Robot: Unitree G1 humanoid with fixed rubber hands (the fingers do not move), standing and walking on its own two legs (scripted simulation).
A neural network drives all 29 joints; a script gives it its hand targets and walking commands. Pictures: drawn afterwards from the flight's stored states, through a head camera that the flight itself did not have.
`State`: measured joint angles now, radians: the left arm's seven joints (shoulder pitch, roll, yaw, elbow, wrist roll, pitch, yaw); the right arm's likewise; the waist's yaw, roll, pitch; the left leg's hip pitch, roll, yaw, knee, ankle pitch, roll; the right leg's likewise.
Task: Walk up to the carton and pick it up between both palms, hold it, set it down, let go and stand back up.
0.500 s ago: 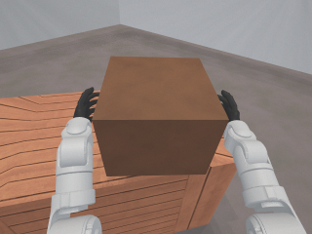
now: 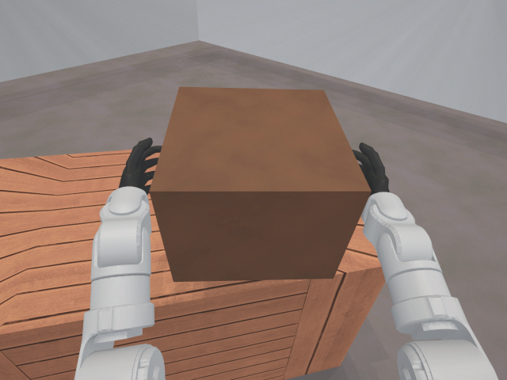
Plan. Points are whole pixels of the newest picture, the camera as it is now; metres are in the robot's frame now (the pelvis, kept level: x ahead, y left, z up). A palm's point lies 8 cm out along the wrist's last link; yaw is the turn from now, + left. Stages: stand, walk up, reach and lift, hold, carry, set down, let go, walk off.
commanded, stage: set down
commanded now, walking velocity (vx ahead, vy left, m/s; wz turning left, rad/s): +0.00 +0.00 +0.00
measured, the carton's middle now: (253, 179) +0.43 +0.01 +0.15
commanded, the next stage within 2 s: none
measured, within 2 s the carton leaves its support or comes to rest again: neither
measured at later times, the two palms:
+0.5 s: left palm (134, 200) +0.38 +0.20 +0.15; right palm (349, 202) +0.39 -0.16 +0.14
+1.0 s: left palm (134, 203) +0.39 +0.21 +0.13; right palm (340, 200) +0.41 -0.15 +0.13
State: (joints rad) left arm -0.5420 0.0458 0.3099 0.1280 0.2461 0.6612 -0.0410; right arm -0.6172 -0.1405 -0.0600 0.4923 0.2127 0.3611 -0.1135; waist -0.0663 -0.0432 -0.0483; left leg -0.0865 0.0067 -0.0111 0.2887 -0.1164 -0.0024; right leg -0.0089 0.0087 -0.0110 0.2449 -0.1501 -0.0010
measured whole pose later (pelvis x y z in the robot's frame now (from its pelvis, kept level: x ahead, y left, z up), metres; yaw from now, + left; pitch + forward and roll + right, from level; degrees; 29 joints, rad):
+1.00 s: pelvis +0.02 +0.00 +0.00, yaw +0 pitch -3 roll +0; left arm -0.66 0.04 0.36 0.57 0.27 0.26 -0.03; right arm -0.66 -0.05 -0.31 0.85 -0.10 -0.09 -0.04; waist 0.05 -0.06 0.02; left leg -0.09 0.01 0.00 0.27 -0.13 -0.01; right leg -0.01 0.00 -0.04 0.22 -0.16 0.00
